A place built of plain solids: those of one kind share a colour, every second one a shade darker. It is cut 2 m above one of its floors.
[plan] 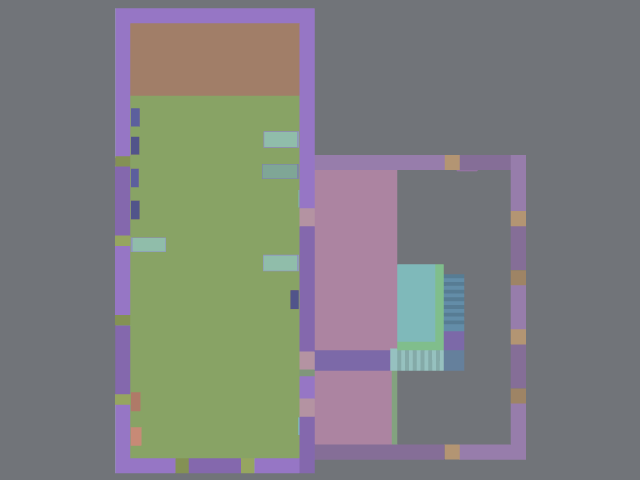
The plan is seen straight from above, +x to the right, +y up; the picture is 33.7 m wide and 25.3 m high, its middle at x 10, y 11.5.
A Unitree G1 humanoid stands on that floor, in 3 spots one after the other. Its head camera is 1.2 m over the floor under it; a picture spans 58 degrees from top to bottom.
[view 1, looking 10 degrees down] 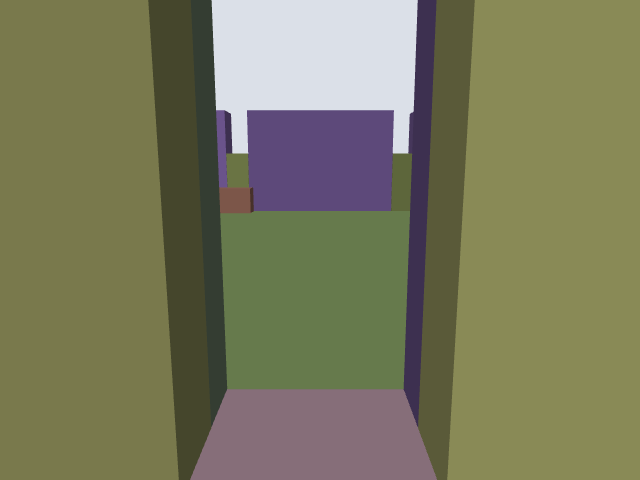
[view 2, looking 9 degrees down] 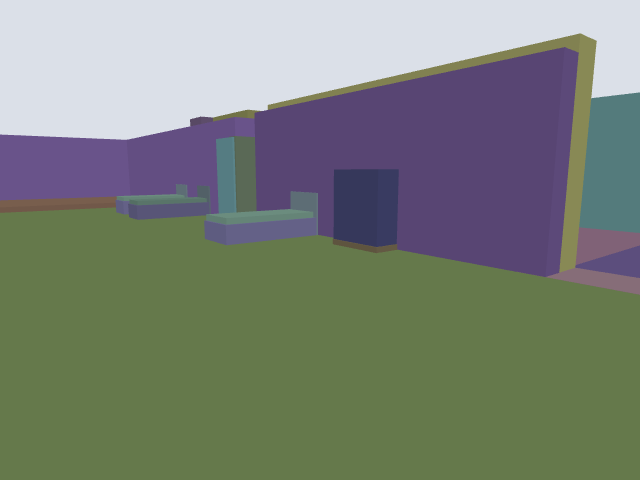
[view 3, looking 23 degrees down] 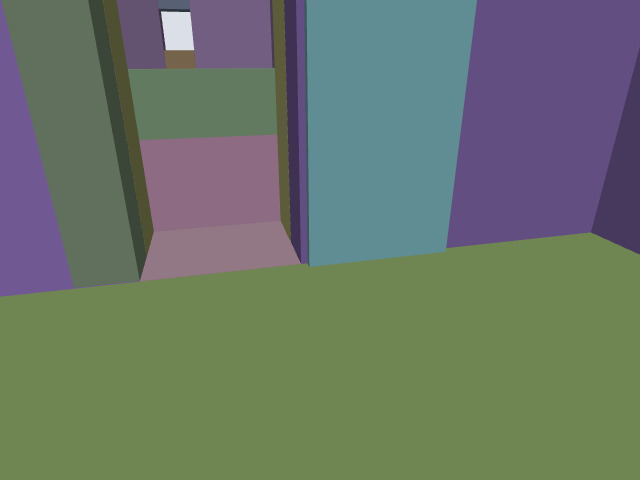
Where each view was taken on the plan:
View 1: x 11.08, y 5.17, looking -180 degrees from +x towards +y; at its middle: floor_dorter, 6.91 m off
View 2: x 3.90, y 3.40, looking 52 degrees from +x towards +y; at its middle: floor_dorter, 7.67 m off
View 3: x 6.52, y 2.67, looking -14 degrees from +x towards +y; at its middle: door_leaf_wall_head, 2.62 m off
